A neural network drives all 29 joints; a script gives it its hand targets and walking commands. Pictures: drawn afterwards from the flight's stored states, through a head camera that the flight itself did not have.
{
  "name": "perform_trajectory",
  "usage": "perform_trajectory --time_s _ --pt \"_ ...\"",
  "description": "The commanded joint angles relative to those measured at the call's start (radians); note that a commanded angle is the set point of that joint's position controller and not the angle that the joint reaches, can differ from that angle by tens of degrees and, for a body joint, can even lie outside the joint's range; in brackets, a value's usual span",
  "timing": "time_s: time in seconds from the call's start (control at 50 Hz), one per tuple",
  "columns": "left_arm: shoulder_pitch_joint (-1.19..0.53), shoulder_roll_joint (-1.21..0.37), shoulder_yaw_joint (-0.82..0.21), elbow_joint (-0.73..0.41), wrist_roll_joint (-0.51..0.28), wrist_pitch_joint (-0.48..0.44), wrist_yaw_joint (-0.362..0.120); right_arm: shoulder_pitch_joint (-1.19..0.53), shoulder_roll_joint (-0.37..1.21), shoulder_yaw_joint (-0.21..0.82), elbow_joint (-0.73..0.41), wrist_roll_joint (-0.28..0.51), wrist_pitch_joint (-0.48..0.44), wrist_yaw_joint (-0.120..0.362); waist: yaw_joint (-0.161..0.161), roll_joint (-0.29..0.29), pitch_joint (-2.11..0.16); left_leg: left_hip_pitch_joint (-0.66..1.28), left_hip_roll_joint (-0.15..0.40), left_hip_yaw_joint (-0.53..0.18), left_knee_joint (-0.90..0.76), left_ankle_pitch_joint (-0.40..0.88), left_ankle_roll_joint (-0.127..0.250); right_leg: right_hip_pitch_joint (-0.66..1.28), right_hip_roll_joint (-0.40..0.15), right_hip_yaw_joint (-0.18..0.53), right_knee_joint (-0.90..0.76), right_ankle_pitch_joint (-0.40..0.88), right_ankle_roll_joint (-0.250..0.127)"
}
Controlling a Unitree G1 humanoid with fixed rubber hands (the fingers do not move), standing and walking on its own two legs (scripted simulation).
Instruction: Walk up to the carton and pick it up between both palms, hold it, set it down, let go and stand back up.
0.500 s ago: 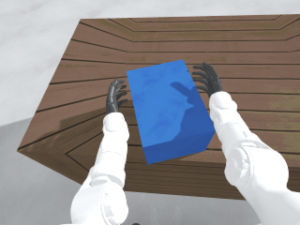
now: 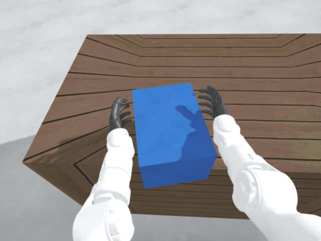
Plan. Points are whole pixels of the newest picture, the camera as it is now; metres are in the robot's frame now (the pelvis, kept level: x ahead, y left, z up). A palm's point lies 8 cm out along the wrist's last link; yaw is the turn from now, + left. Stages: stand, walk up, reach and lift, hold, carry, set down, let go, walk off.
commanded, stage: reach and lift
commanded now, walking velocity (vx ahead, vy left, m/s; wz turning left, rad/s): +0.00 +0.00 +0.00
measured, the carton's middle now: (168, 133) +0.42 +0.05 -0.02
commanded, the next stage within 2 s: hold in 1.96 s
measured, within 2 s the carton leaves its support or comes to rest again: leaves its support in 0.04 s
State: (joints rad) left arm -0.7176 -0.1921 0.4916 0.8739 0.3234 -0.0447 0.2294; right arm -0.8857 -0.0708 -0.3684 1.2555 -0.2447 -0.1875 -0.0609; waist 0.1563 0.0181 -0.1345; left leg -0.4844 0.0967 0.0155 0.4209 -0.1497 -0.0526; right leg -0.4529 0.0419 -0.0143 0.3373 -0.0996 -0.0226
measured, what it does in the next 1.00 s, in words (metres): stands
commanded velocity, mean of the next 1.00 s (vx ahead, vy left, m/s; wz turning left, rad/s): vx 0.00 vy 0.00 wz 0.00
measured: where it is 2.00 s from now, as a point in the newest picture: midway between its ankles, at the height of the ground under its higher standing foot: outside the picture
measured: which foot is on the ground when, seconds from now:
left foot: down 0.00-1.00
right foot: down 0.00-1.00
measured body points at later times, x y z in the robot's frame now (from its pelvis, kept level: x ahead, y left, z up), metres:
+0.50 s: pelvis +0.00 +0.00 +0.00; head +0.00 +0.00 +0.45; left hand +0.39 +0.18 +0.09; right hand +0.43 -0.09 +0.10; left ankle +0.02 +0.15 -0.74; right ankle +0.03 -0.11 -0.74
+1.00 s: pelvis -0.01 +0.01 +0.00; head -0.05 +0.02 +0.45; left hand +0.38 +0.18 +0.13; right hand +0.40 -0.10 +0.15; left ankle +0.02 +0.15 -0.74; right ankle +0.03 -0.11 -0.74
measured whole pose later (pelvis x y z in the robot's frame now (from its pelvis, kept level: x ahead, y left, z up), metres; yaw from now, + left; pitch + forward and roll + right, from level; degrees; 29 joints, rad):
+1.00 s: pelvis -0.01 +0.01 +0.00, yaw +1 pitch -2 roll -1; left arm -0.77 -0.11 0.49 0.78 0.32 0.30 0.11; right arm -0.83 0.04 -0.34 1.01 -0.20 0.06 -0.15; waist 0.01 0.00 -0.06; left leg -0.21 0.07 0.01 0.42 -0.17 -0.04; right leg -0.17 0.02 -0.02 0.33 -0.12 0.00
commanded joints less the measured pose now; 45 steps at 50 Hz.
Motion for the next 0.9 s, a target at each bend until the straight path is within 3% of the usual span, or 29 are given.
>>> perform_trajectory --time_s 0.0,0.14,0.24,0.48,0.58,0.68,0.88 --pt "-0.683 -0.412 -0.350 -0.140 -0.055 -0.040 -0.152 -0.573 0.572 0.137 -0.251 -0.051 -0.015 0.134 -0.075 -0.088 -0.592 0.286 -0.100 0.094 -0.087 0.159 0.019 0.432 -0.008 -0.064 -0.032 0.170 0.025" --pt "-0.675 -0.392 -0.305 -0.104 -0.045 0.003 -0.166 -0.585 0.611 0.142 -0.304 -0.053 0.029 0.130 -0.074 -0.107 -0.563 0.259 -0.105 0.102 -0.111 0.067 0.037 0.479 -0.018 -0.059 -0.031 0.115 0.037" --pt "-0.636 -0.381 -0.284 -0.107 -0.033 0.038 -0.184 -0.560 0.645 0.182 -0.337 -0.027 0.063 0.120 -0.078 -0.114 -0.523 0.253 -0.114 0.101 -0.120 0.078 0.046 0.555 -0.024 -0.049 -0.022 0.166 0.050" --pt "-0.662 -0.403 -0.346 -0.200 -0.071 0.119 -0.247 -0.560 0.709 0.307 -0.428 0.076 0.114 0.075 -0.134 -0.096 -0.436 0.338 -0.127 0.081 -0.107 0.171 0.038 0.671 -0.027 -0.038 -0.016 0.296 0.067" --pt "-0.705 -0.410 -0.367 -0.226 -0.080 0.159 -0.263 -0.582 0.714 0.323 -0.430 0.112 0.135 0.061 -0.155 -0.087 -0.410 0.386 -0.128 0.072 -0.115 0.145 0.034 0.655 -0.023 -0.041 -0.032 0.243 0.064" --pt "-0.710 -0.391 -0.340 -0.223 -0.064 0.215 -0.286 -0.600 0.697 0.290 -0.440 0.115 0.161 0.064 -0.163 -0.093 -0.308 0.395 -0.130 0.073 -0.147 0.042 0.045 0.606 -0.022 -0.045 -0.061 0.107 0.061" --pt "-0.726 -0.380 -0.348 -0.261 -0.062 0.292 -0.320 -0.603 0.706 0.286 -0.488 0.140 0.195 0.059 -0.190 -0.077 -0.282 0.416 -0.147 0.071 -0.154 -0.004 0.053 0.585 -0.020 -0.047 -0.079 0.044 0.061"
